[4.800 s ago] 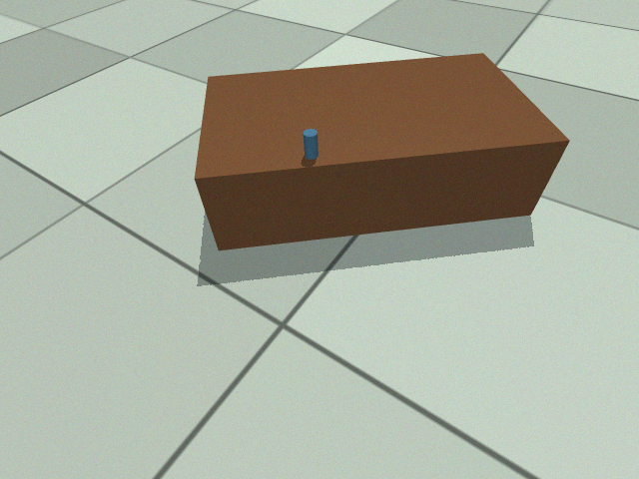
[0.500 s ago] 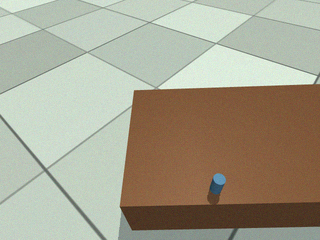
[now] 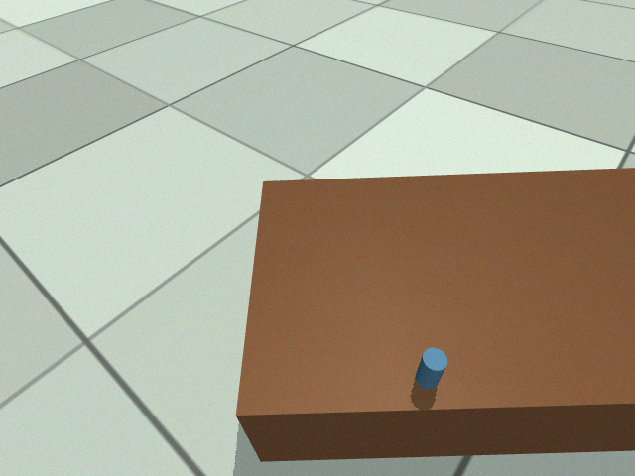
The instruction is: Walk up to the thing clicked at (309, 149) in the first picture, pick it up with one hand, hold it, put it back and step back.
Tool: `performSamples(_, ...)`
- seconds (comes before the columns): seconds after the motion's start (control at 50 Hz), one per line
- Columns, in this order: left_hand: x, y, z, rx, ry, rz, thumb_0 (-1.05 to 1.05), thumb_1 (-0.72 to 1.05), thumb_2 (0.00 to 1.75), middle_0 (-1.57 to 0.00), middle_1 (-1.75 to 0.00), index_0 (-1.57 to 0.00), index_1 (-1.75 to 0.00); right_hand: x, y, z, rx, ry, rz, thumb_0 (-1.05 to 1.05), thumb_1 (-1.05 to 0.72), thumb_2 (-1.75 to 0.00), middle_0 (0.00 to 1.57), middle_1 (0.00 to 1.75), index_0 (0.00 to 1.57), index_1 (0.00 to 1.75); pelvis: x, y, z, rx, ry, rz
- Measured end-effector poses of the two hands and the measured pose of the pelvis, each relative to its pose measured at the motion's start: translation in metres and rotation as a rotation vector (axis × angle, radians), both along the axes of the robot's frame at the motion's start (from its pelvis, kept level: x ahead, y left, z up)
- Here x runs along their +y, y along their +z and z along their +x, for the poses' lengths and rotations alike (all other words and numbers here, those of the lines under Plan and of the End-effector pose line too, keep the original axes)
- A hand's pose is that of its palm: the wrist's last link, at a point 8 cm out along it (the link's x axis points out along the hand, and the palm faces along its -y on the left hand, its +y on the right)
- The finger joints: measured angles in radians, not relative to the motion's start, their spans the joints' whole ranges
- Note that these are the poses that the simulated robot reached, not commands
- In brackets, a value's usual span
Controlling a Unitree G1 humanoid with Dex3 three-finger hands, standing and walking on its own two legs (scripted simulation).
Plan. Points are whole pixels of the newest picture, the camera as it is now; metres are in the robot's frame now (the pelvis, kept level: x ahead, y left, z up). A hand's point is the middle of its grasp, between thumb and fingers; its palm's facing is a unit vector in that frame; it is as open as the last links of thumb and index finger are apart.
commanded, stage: stand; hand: right
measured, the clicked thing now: (430, 369) +0.42 -0.21 -0.34
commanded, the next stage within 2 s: none
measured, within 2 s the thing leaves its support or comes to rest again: neither
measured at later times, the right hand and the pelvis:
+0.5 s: hand out of the picture +0.08 -0.26 -0.16, palm faces -0.03 +0.95 -0.32, open 7.3 cm; pelvis +0.00 -0.01 +0.00, yaw +0 degrees
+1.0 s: hand out of the picture +0.07 -0.27 -0.16, palm faces -0.04 +0.95 -0.32, open 7.3 cm; pelvis +0.00 -0.02 +0.00, yaw +1 degrees
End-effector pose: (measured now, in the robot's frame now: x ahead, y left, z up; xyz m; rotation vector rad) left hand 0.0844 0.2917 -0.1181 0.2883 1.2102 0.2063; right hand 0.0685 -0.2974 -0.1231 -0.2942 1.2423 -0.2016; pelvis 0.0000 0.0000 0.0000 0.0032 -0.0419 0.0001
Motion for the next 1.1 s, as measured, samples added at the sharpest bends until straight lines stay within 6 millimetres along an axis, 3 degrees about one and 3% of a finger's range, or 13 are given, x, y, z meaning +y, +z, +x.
performSamples(0.42, -0.001, 0.002, -0.007, 0.016, -0.009, 0.017, 0.00, 0.90, 0.89, -0.21, -0.30, -0.20, -0.30, -0.004, 0.000, 0.007, -0.013, 0.022, 0.003, 0.00, -0.91, -0.90, 0.20, 0.30, 0.21, 0.30, -0.006, 0.001, 0.002, 0.001, 0.007, -0.001)
performSamples(1.1, -0.011, 0.003, -0.015, 0.021, 0.001, 0.021, 0.00, 0.90, 0.89, -0.21, -0.30, -0.20, -0.30, -0.016, -0.003, -0.004, 0.011, 0.028, 0.007, 0.00, -0.91, -0.90, 0.20, 0.30, 0.20, 0.30, -0.018, 0.000, 0.001, -0.002, 0.011, -0.001)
